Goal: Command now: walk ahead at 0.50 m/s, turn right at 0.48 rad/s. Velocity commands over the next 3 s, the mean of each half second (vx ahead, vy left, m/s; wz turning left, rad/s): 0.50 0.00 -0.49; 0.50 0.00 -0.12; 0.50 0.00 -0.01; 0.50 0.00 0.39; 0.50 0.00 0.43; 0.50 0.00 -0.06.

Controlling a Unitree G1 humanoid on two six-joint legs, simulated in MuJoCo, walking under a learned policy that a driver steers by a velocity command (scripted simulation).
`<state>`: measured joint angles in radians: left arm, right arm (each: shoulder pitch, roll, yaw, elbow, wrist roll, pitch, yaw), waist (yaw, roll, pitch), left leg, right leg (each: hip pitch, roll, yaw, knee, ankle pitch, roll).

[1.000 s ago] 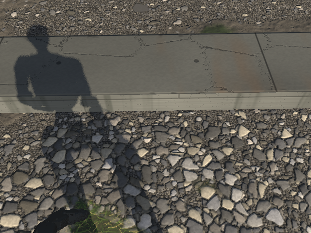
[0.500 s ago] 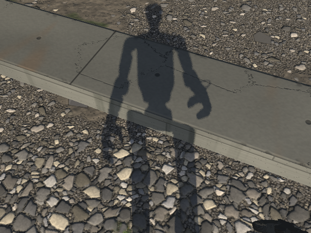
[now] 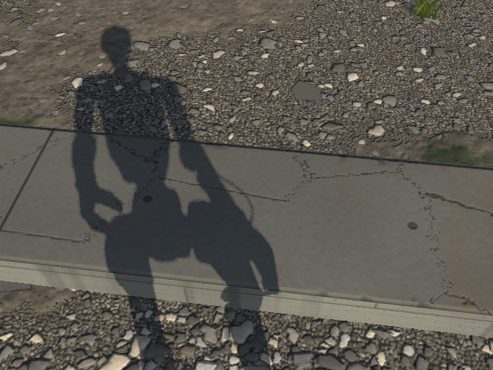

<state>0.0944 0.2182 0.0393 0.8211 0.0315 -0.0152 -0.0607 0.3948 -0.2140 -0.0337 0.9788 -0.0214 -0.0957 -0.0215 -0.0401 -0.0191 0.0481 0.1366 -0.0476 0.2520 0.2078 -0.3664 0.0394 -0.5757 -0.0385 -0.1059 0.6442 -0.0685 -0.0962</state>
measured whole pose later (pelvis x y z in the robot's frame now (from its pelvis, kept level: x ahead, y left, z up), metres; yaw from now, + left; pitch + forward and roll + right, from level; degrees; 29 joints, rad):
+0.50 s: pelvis +0.27 -0.03 +0.01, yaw -16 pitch +2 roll -1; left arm 0.38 0.27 0.07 0.89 0.02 -0.06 0.00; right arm 0.07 -0.24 -0.01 0.77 -0.04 -0.04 0.02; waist 0.07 0.03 0.04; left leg -0.59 0.07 0.01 0.67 -0.08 -0.03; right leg -0.01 0.14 0.12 0.29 -0.30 -0.11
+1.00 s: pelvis +0.52 -0.09 +0.02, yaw -18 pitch +5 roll +0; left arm -0.03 0.10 -0.06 0.52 0.04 -0.01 0.00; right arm 0.55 -0.15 0.00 1.08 -0.01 -0.08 -0.03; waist -0.03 -0.02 0.01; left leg 0.01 -0.01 0.05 0.15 -0.25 0.03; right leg -1.22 -0.09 -0.10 1.65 -0.45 -0.09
